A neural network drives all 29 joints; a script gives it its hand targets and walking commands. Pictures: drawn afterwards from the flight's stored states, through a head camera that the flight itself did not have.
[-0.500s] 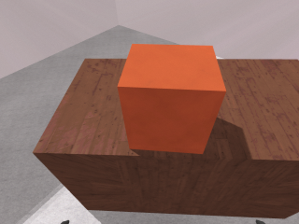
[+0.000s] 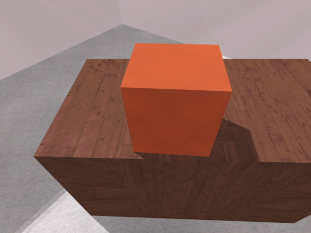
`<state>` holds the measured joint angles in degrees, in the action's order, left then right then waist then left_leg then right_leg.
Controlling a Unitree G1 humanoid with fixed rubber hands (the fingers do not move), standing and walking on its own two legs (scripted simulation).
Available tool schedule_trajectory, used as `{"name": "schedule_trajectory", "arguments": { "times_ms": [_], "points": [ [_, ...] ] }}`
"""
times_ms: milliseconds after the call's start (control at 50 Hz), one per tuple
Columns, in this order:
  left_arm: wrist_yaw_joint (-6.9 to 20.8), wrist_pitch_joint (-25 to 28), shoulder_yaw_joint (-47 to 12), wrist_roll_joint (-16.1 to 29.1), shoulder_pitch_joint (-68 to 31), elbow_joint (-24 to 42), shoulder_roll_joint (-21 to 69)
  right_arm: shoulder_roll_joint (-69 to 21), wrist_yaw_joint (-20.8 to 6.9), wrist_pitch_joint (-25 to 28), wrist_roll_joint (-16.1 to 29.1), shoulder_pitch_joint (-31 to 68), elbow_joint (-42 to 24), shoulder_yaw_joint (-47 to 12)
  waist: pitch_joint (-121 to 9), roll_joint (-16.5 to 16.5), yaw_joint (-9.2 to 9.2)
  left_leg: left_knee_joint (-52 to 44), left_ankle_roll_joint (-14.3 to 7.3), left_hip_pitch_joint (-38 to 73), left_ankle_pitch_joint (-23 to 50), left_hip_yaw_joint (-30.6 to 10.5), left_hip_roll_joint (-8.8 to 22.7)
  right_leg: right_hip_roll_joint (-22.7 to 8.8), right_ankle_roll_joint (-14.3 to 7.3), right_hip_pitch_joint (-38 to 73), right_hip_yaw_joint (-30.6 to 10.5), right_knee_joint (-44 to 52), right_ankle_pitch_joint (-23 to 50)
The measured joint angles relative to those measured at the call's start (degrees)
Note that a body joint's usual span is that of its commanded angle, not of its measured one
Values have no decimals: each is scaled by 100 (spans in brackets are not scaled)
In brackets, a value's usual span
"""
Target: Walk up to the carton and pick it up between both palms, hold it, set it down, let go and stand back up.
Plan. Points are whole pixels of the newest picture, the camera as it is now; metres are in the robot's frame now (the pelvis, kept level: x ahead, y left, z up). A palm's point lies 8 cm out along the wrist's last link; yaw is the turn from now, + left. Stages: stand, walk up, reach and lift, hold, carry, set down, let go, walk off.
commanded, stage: stand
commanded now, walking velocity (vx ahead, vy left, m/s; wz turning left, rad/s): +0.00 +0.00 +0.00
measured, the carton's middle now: (173, 101) +0.49 -0.02 +0.06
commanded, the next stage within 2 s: walk up in 0.62 s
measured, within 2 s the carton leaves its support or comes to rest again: neither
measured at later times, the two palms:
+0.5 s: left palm out of the picture +0.08 +0.29 -0.11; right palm out of the picture +0.08 -0.30 -0.12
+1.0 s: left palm out of the picture +0.09 +0.30 -0.12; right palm out of the picture +0.09 -0.30 -0.12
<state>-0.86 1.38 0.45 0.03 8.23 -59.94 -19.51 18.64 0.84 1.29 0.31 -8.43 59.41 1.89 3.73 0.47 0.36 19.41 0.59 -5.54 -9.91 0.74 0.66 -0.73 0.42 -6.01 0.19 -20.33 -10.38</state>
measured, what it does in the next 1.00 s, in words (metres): stands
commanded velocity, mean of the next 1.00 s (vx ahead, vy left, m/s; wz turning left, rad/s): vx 0.00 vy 0.00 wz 0.00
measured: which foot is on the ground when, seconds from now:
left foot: down 0.00-1.00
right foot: down 0.00-1.00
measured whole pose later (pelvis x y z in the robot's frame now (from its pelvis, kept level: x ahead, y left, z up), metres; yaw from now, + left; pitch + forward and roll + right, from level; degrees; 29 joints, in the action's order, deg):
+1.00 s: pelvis +0.03 +0.00 -0.01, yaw -1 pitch -3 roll +0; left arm -0.3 1.5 1.6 -1.3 12.4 -57.9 -20.0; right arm 19.1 0.5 1.7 -1.2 -11.7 57.6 2.9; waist 1.4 0.2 0.3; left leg 24.6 0.9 -5.9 -15.5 2.1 1.7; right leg 0.0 0.2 -6.7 -1.0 -25.0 -15.1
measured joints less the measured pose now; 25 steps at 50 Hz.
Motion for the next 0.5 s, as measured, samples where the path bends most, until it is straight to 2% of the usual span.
{"name": "schedule_trajectory", "arguments": {
  "times_ms": [500],
  "points": [
    [-1, 9, 2, 20, -8, -57, 12, 23, 18, 23, -6, -57, 45, -39, -60, -32, -22, -57, 39, 52, -26, -8, 41, 31, -29, 51, 13, 57, -26]
  ]
}}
